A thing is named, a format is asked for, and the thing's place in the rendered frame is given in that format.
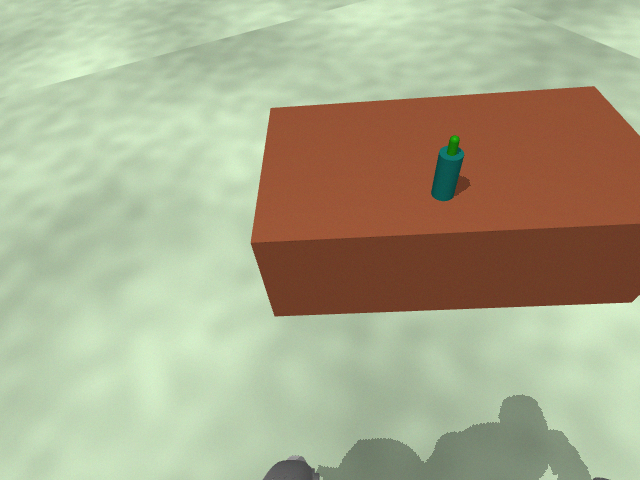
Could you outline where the bottle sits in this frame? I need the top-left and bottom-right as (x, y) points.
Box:
(431, 135), (464, 201)

